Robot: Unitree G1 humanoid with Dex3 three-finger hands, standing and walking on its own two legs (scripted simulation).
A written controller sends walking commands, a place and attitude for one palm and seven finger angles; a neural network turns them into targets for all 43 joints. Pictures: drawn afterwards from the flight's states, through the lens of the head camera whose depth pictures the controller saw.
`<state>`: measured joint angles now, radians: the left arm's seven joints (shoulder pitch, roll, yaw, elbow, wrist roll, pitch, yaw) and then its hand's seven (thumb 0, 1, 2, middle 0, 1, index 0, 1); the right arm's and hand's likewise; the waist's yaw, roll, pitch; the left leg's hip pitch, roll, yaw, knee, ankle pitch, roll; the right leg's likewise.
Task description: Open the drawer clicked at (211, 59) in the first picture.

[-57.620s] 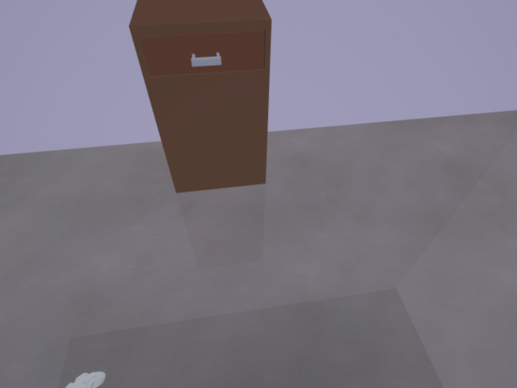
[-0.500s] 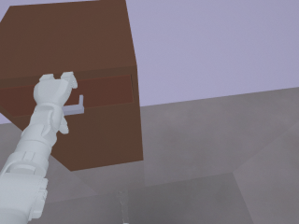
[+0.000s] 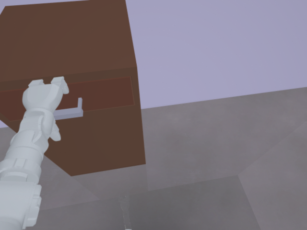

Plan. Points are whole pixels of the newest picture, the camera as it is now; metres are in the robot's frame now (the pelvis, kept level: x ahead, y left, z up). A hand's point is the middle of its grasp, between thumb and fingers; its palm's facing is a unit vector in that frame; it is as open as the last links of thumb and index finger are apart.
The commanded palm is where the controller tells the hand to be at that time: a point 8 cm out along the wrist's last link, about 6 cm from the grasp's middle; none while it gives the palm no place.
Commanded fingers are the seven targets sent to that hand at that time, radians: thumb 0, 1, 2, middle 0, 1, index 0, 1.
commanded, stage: re-aim the fingers above the handle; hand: left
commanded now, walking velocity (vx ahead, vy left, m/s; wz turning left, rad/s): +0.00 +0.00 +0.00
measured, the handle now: (65, 108) +0.48 +0.28 -0.02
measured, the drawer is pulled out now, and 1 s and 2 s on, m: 0.00 0.00 0.00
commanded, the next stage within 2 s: lower the fingers behind the handle in 0.72 s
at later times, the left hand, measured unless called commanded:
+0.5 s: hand (55, 107) +0.44 +0.28 +0.05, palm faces -0.03 -0.02 -1.00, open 13.7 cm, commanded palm +0.41 +0.28 +0.10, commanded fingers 0.00 -0.50 0.30 -0.30 -1.20 -0.30 -1.20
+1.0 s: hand (54, 108) +0.44 +0.28 +0.04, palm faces -0.04 -0.03 -1.00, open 13.8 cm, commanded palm +0.41 +0.29 +0.09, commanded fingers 0.00 -0.50 0.30 -0.30 -1.20 -0.30 -1.20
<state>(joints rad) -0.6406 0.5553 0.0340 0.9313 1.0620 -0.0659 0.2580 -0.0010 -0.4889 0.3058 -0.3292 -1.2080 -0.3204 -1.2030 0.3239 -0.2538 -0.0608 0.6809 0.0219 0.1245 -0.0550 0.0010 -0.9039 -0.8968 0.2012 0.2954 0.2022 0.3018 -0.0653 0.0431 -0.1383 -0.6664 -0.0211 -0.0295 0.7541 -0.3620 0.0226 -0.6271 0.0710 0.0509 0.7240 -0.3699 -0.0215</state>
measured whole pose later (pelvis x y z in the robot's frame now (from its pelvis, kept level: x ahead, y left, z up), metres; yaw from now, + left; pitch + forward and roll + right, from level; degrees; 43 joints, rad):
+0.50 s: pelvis +0.01 +0.00 +0.00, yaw +0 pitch +16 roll -1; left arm -0.62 0.53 0.03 0.89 1.06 -0.06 0.26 0.00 -0.49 0.31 -0.33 -1.21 -0.33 -1.21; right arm 0.31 -0.24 -0.06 0.68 0.02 0.13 -0.05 0.00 -0.90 -0.90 0.20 0.30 0.20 0.30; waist -0.06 0.05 -0.14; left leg -0.65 -0.02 -0.03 0.75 -0.37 0.03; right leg -0.61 0.07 0.05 0.72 -0.38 -0.02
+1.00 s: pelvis +0.00 +0.00 +0.00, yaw +0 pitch +16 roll -1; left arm -0.64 0.54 0.02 0.92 1.06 -0.07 0.26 0.00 -0.49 0.31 -0.32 -1.20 -0.32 -1.22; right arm 0.31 -0.25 -0.06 0.69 0.02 0.13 -0.05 0.00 -0.90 -0.90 0.20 0.30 0.20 0.30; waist -0.06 0.04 -0.15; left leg -0.66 -0.02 -0.03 0.76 -0.37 0.03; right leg -0.62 0.07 0.05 0.72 -0.38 -0.02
